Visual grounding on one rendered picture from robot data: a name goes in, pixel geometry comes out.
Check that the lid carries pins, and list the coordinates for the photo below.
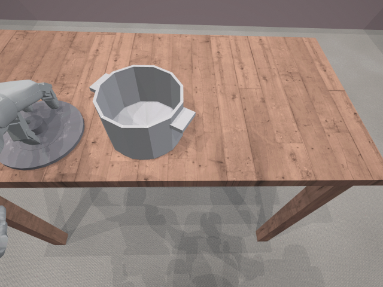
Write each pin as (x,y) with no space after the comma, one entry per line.
(65,127)

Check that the table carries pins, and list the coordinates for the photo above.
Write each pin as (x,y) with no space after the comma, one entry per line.
(270,111)

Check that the robot left hand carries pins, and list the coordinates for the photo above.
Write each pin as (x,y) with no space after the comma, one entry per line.
(23,94)

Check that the pot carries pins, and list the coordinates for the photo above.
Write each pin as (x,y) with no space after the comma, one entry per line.
(141,108)

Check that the knob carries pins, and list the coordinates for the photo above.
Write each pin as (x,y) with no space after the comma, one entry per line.
(37,124)

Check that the robot left forearm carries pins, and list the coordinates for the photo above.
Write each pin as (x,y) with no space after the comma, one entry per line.
(8,113)

